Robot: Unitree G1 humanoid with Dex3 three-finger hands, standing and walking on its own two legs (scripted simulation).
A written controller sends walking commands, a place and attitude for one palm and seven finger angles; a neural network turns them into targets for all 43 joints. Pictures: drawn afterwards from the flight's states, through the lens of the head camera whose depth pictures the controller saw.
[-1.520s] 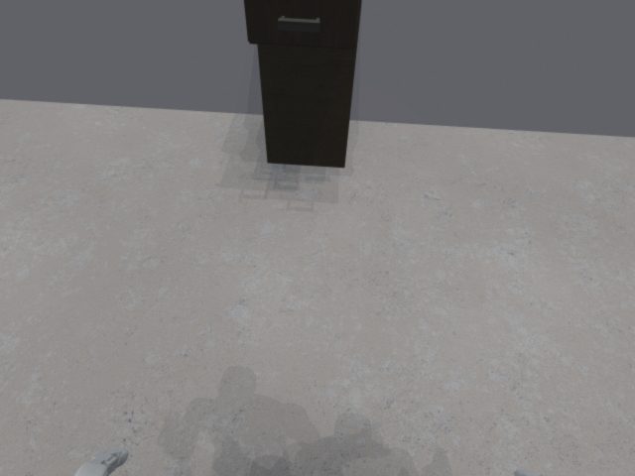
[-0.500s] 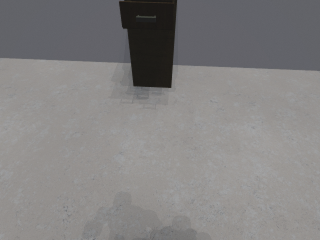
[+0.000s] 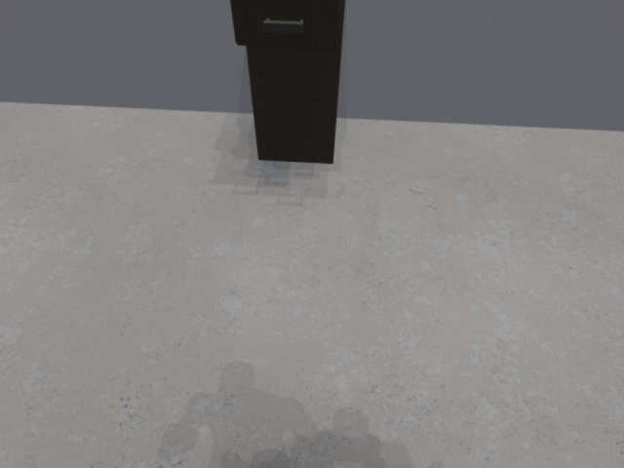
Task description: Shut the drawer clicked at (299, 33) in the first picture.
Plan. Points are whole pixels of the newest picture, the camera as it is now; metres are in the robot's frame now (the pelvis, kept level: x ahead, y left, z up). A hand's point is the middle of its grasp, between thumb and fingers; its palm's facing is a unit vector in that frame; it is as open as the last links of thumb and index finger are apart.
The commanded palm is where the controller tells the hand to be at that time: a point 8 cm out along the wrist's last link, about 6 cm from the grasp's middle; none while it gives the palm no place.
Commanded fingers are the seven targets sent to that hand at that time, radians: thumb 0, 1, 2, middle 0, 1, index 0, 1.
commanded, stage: look at it before walking up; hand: left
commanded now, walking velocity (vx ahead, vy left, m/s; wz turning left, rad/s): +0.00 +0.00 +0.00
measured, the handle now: (284, 24) +1.38 +0.18 +0.02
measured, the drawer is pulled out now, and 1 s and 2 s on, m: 0.28 0.28 0.28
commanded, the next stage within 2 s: walk to a spot facing it in 0.22 s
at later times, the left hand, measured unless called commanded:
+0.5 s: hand out of the picture +0.07 +0.23 -0.17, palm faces -0.01 -0.96 -0.28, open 7.4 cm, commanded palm none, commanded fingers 0.00 0.90 0.90 -0.20 -0.30 -0.20 -0.30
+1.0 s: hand (232, 367) +0.32 +0.16 -0.19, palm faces -0.11 -0.98 -0.18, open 7.4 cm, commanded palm none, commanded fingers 0.00 0.90 0.90 -0.20 -0.30 -0.20 -0.30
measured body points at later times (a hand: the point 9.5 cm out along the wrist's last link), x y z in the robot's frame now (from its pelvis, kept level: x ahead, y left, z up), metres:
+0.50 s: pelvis +0.03 +0.01 -0.01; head +0.01 +0.01 +0.44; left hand +0.07 +0.28 -0.15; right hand +0.08 -0.27 -0.15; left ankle -0.01 +0.13 -0.74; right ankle +0.00 -0.12 -0.75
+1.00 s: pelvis +0.20 -0.01 -0.03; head +0.24 -0.01 +0.41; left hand +0.32 +0.22 -0.18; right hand -0.01 -0.17 -0.16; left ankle +0.00 +0.13 -0.74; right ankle +0.31 -0.10 -0.75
